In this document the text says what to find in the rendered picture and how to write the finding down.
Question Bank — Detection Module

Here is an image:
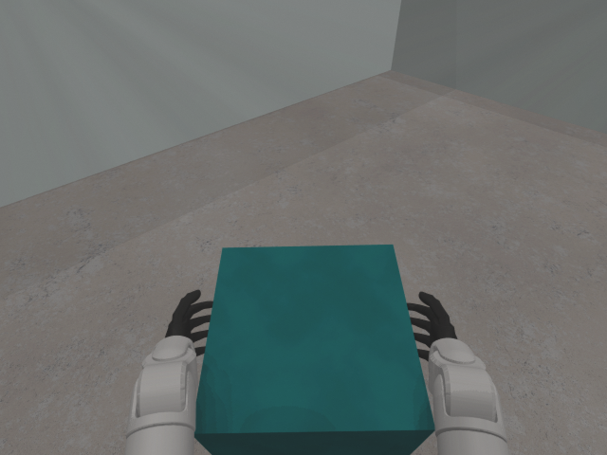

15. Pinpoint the right robot forearm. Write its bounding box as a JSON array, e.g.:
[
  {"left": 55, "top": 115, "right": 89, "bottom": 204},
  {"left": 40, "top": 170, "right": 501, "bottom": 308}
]
[{"left": 428, "top": 337, "right": 509, "bottom": 455}]

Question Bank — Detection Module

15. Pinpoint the right robot hand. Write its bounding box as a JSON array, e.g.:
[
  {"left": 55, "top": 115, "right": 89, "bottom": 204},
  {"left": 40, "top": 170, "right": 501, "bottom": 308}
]
[{"left": 407, "top": 292, "right": 457, "bottom": 362}]

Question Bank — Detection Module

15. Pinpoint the left robot hand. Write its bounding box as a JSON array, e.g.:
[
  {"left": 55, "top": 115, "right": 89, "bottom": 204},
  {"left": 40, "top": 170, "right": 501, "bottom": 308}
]
[{"left": 165, "top": 290, "right": 213, "bottom": 356}]

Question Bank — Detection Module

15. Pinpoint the carton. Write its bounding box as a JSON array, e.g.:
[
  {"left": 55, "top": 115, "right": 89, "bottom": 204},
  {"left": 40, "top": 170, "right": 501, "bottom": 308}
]
[{"left": 194, "top": 245, "right": 435, "bottom": 455}]

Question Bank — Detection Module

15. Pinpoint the left robot forearm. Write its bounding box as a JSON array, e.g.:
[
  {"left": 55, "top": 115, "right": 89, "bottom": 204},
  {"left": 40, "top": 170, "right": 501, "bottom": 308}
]
[{"left": 124, "top": 336, "right": 198, "bottom": 455}]

